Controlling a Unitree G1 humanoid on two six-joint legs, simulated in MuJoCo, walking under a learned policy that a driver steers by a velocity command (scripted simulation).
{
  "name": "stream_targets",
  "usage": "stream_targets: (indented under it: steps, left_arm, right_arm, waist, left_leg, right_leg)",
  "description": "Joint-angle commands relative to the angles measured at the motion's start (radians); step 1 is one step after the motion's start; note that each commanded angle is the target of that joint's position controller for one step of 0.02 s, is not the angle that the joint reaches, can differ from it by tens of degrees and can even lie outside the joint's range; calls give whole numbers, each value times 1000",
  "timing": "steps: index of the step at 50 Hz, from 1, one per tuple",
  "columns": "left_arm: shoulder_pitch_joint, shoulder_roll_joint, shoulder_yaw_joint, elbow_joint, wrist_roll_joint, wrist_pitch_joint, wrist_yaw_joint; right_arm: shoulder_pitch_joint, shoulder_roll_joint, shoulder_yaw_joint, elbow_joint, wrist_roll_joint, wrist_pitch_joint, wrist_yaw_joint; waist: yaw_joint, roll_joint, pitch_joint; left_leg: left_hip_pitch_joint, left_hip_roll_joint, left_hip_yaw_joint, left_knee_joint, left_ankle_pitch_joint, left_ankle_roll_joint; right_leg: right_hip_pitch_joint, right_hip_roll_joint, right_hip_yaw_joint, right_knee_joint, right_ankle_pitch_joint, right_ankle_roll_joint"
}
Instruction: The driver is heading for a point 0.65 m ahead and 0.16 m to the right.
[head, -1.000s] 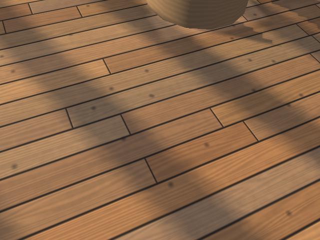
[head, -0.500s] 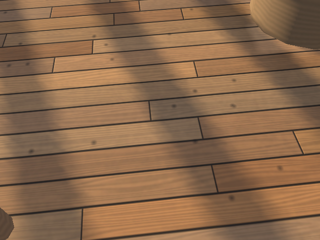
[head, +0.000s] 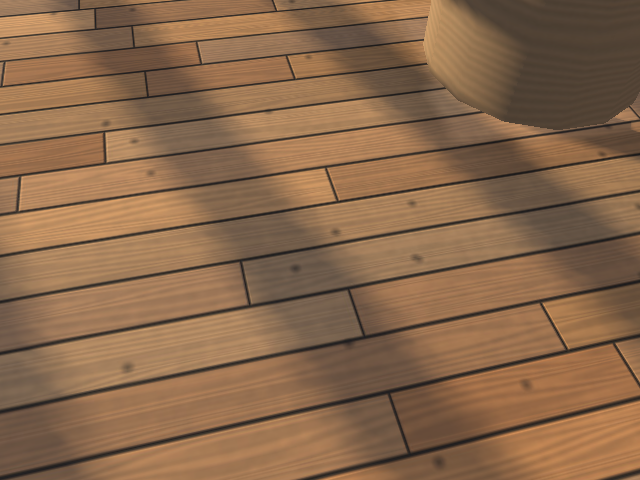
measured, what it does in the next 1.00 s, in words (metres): walks ahead, turning right: right foot, then left foot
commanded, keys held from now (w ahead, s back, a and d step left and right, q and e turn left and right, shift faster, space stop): w+e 0.76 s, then no key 0.24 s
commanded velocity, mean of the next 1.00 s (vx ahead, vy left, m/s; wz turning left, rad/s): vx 0.44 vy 0.00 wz -0.50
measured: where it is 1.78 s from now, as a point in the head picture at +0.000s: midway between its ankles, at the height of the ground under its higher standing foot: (361, 400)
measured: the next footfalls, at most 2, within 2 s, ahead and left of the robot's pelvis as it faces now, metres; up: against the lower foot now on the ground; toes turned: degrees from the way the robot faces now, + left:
right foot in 0.12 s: +0.24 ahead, -0.11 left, +0.00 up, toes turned -5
left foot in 0.56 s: +0.54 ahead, +0.06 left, +0.00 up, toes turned -23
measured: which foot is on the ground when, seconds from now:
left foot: down 0.00-0.12, up 0.14-0.54, down 0.56-1.00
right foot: up 0.00-0.10, down 0.12-0.58, up 0.60-1.00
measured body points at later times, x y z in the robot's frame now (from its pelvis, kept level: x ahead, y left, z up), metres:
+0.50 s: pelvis +0.30 -0.02 +0.01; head +0.33 -0.03 +0.45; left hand +0.44 +0.25 -0.10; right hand +0.45 -0.31 -0.07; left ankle +0.50 +0.10 -0.70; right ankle +0.20 -0.10 -0.73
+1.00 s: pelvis +0.53 -0.08 +0.00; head +0.56 -0.11 +0.45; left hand +0.85 -0.01 -0.07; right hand +0.40 -0.34 -0.13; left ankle +0.51 +0.08 -0.73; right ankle +0.60 -0.25 -0.72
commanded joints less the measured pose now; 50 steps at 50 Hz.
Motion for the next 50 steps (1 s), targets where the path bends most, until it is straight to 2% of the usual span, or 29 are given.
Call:
stream_targets:
  steps: [1, 3, 5, 6, 7, 8, 9, 10, 11, 12, 13, 15, 18, 20, 24, 27, 28, 29, 30, 31, 32, 33, 35, 37, 41, 44, 47, 49, 50]
  left_arm:
    - [-196, 42, -3, -144, -2, -30, -23]
    - [-138, 81, 14, -150, -2, -25, -25]
    - [107, 169, 58, -108, -8, -16, -8]
    - [264, 224, 83, -82, -6, -2, 14]
    - [258, 310, 99, -103, -9, 2, 30]
    - [268, 243, 78, -109, 3, -6, 33]
    - [242, 193, 65, -104, 9, -12, 38]
    - [181, 173, 58, -106, 6, -21, 36]
    - [117, 138, 49, -116, 5, -27, 37]
    - [78, 128, 42, -136, 16, -27, 42]
    - [57, 135, 45, -144, 22, -27, 46]
    - [52, 141, 47, -136, 13, -30, 54]
    - [67, 175, 56, -125, 5, -25, 67]
    - [106, 182, 59, -113, -1, -15, 73]
    - [171, 179, 59, -90, -11, 0, 77]
    - [156, 152, 53, -96, 0, 5, 75]
    - [165, 101, 36, -102, 7, 1, 70]
    - [212, 18, 9, -116, 31, -3, 67]
    - [304, 28, 4, -160, -18, -14, 66]
    - [272, 137, 27, -126, -29, -8, 73]
    - [172, 172, 39, -139, -17, -2, 73]
    - [135, 155, 38, -144, -5, 3, 74]
    - [109, 128, 42, -160, -3, 9, 64]
    - [109, 91, 35, -162, -5, 20, 59]
    - [33, 48, 19, -186, 17, 28, 58]
    - [-32, 21, 5, -187, 20, 16, 42]
    - [-66, 39, 9, -198, 18, 8, 22]
    - [6, 77, 26, -173, 29, 4, 21]
    - [82, 117, 44, -145, 36, 4, 31]
  right_arm:
    - [18, -180, -48, -24, 8, 3, -9]
    - [11, -210, -54, -22, 10, 18, -23]
    - [-13, -233, -57, -29, 11, 31, -31]
    - [-20, -224, -49, -44, 5, 19, -33]
    - [65, -65, -1, -91, -14, -12, -12]
    - [8, -147, -10, -99, 17, -58, 9]
    - [-106, -181, -18, -137, 58, -74, 20]
    - [-141, -163, -9, -158, 50, -83, 19]
    - [-154, -162, -15, -150, 16, -81, 10]
    - [-134, -162, -19, -144, 1, -71, 10]
    - [-108, -162, -20, -142, -3, -59, 12]
    - [-88, -140, -13, -135, -12, -38, 11]
    - [-202, -90, 11, -167, -21, -33, 9]
    - [-289, -80, 17, -182, -11, -38, 14]
    - [-344, -131, -4, -199, 16, -52, 25]
    - [-234, -169, -35, -174, 19, -63, 26]
    - [-135, -202, -51, -165, 7, -68, 19]
    - [1, -257, -64, -156, -2, -63, 10]
    - [47, -320, -80, -114, -13, -49, 25]
    - [-8, -212, -58, -144, -2, -47, 29]
    - [-47, -165, -44, -145, 2, -41, 23]
    - [-87, -145, -35, -147, -7, -38, 22]
    - [-123, -116, -26, -129, -14, -38, 16]
    - [-119, -109, -28, -107, -5, -44, 14]
    - [-125, -151, -45, -63, -10, -43, 12]
    - [-133, -176, -50, -35, 9, -25, 7]
    - [-106, -198, -50, 2, 29, -20, 6]
    - [-141, -213, -53, 10, 43, -16, 2]
    - [-125, -191, -46, 19, 40, -17, 2]
  waist:
    - [-23, 111, 106]
    - [28, 168, 15]
    - [169, 168, -138]
    - [248, 97, -224]
    - [139, -220, -350]
    - [197, -93, -472]
    - [205, -34, -316]
    - [145, 61, -165]
    - [103, 89, -111]
    - [68, 71, -62]
    - [43, 30, -48]
    - [23, 22, -27]
    - [58, 6, -4]
    - [104, -17, -14]
    - [122, -53, -41]
    - [45, -83, -68]
    - [-6, -50, -139]
    - [-32, 129, -285]
    - [29, 467, -323]
    - [-3, 270, -214]
    - [-21, 186, -115]
    - [-6, 118, -73]
    - [23, 153, -19]
    - [30, 167, -13]
    - [33, 123, 19]
    - [13, 123, -7]
    - [20, 128, -40]
    - [82, 124, -80]
    - [117, 98, -124]
  left_leg:
    - [-34, 290, -10, 30, 737, 90]
    - [23, 295, 12, 188, 1158, 69]
    - [-70, 269, 34, 526, 1282, 39]
    - [-322, 232, 18, 799, 988, 5]
    - [-787, -17, -42, 1268, -95, -82]
    - [-890, -27, -304, 1389, -183, -62]
    - [-945, 37, -312, 1336, -113, -39]
    - [-932, 81, -291, 1204, -53, -26]
    - [-878, 117, -279, 1095, -24, -26]
    - [-817, 128, -272, 1069, 1, -34]
    - [-776, 132, -268, 1040, 5, -51]
    - [-742, 144, -235, 929, 21, -88]
    - [-684, 117, -195, 686, 218, -120]
    - [-622, 74, -186, 520, 373, -126]
    - [-576, 45, -237, 373, 386, -111]
    - [-426, 44, -227, 314, 283, -48]
    - [-259, 112, -277, 303, 243, -1]
    - [-19, 310, -492, 293, 159, 60]
    - [137, 483, -1011, 141, -193, 210]
    - [63, 445, -975, 98, -359, 183]
    - [-32, 400, -776, 109, -252, 141]
    - [-126, 352, -637, 109, -74, 125]
    - [-233, 289, -460, 72, 113, 115]
    - [-255, 276, -365, 37, 196, 127]
    - [-267, 278, -214, 36, 562, 159]
    - [-285, 238, -106, 65, 709, 137]
    - [-228, 268, -120, 127, 731, 118]
    - [-218, 256, -108, 245, 784, 86]
    - [-251, 216, -84, 361, 779, 56]
  right_leg:
    - [-27, 34, -68, -83, -63, -50]
    - [87, 98, -126, -70, -164, -96]
    - [439, 159, -124, -113, -158, -163]
    - [765, 74, 40, -133, -161, -214]
    - [1136, -242, 655, -204, -289, -442]
    - [1167, -298, 876, -354, -425, -476]
    - [1056, -256, 700, -377, -422, -402]
    - [864, -205, 575, -395, -328, -359]
    - [734, -160, 488, -403, -222, -329]
    - [619, -128, 434, -433, -141, -329]
    - [541, -120, 423, -455, -84, -345]
    - [432, -100, 345, -471, 2, -339]
    - [321, -25, 244, -462, -31, -285]
    - [310, 1, 234, -437, -109, -246]
    - [426, -46, 355, -344, -235, -205]
    - [459, -50, 410, -211, -239, -155]
    - [414, 2, 363, -45, -247, -118]
    - [291, 89, 245, 268, -520, -71]
    - [-49, 140, 157, 551, -672, -36]
    - [-124, 71, 191, 658, -577, -19]
    - [-137, 43, 158, 673, -482, -12]
    - [-97, 11, 146, 646, -414, -6]
    - [-36, -36, 137, 564, -348, -1]
    - [-21, -43, 109, 519, -330, 7]
    - [0, -37, 81, 287, -255, 35]
    - [144, -1, 15, 55, -97, 26]
    - [226, 30, 7, -67, -70, -16]
    - [354, 58, -5, -174, -39, -61]
    - [491, 78, -12, -220, 44, -90]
